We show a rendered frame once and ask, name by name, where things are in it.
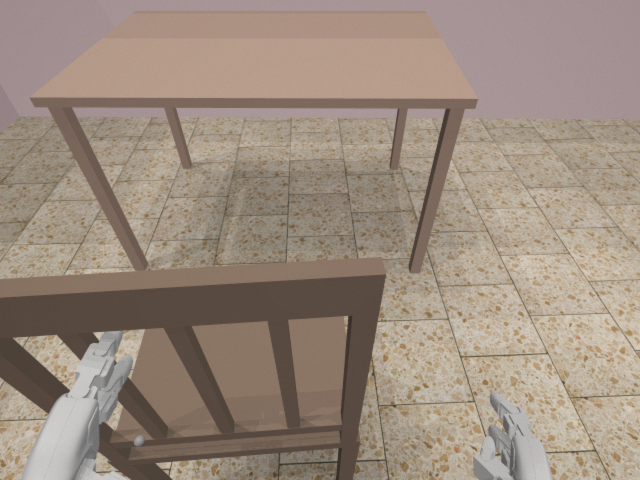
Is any chair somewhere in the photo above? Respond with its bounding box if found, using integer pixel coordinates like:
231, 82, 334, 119
0, 257, 386, 480

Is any table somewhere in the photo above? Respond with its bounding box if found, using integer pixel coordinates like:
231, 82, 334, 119
29, 11, 478, 274

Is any robot right hand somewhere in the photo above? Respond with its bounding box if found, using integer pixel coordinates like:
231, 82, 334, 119
474, 392, 553, 480

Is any robot left hand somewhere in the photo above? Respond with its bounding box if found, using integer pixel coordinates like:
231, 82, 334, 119
21, 331, 133, 480

